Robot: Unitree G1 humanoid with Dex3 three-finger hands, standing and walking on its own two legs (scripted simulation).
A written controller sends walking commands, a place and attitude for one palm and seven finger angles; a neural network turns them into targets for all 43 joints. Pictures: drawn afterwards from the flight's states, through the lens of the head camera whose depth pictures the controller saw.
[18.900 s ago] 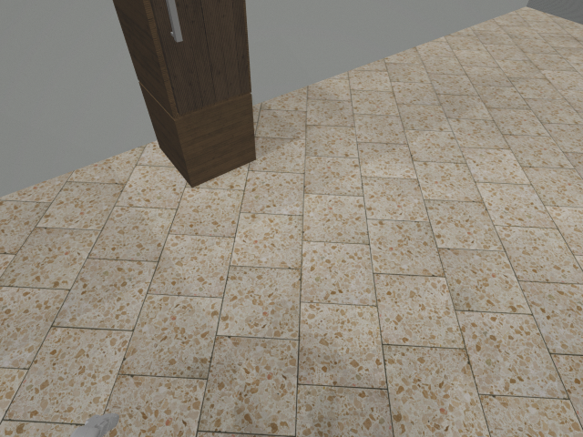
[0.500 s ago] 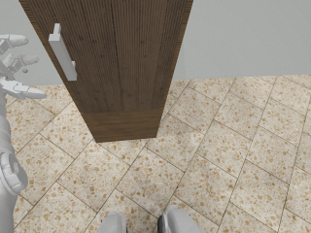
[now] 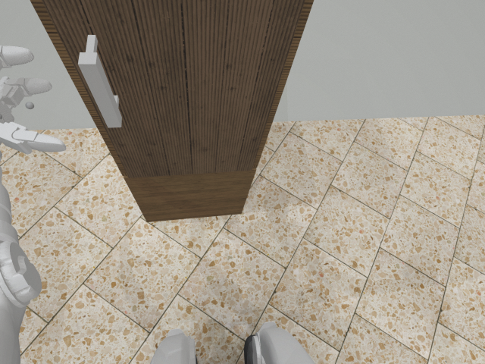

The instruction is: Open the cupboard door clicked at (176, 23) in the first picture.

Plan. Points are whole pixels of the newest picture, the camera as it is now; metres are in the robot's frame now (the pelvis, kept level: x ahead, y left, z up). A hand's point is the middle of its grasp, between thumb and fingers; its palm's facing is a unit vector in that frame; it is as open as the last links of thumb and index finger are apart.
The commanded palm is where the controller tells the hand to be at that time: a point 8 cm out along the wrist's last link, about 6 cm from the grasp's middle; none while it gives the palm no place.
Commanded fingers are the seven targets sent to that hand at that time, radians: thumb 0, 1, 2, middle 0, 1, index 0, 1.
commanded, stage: move the hooked fingers beside the handle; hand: left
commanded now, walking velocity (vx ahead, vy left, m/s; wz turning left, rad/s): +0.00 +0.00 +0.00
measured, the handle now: (104, 84) +0.54 +0.19 +0.08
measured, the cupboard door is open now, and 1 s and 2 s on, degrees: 0 0 0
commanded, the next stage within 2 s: slide the fingers in behind the handle in 0.44 s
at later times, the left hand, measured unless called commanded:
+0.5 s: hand (35, 106) +0.48 +0.27 +0.09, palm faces +0.08 -1.00 -0.02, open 14.0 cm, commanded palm +0.46 +0.32 +0.08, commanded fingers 0.00 -0.50 0.30 -0.30 -1.20 -0.30 -1.20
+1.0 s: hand (55, 108) +0.48 +0.25 +0.08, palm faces +0.07 -1.00 +0.00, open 14.0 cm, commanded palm +0.46 +0.29 +0.08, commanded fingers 0.00 -0.50 0.30 -0.30 -1.20 -0.30 -1.20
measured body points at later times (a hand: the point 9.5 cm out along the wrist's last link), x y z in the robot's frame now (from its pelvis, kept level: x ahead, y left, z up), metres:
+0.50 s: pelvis -0.01 +0.00 +0.00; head +0.13 +0.03 +0.43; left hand +0.47 +0.33 +0.09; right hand +0.00 -0.28 -0.10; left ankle -0.01 +0.10 -0.68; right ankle +0.01 -0.13 -0.68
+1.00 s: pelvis -0.01 -0.01 +0.00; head +0.12 +0.03 +0.43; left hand +0.47 +0.30 +0.08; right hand +0.01 -0.28 -0.10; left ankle -0.01 +0.10 -0.68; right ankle +0.01 -0.13 -0.68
